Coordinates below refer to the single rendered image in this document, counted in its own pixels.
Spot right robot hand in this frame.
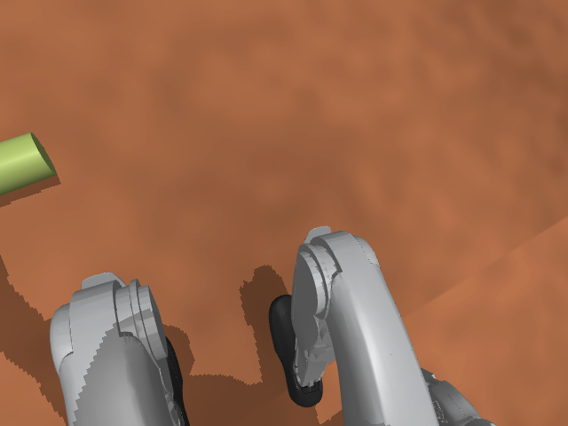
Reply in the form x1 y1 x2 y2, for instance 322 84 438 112
421 368 483 426

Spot right robot foot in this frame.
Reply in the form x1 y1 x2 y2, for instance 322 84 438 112
269 295 323 407

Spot left robot foot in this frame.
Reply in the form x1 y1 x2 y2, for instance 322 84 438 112
165 336 190 426

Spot can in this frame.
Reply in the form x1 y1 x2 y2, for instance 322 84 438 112
0 132 57 196

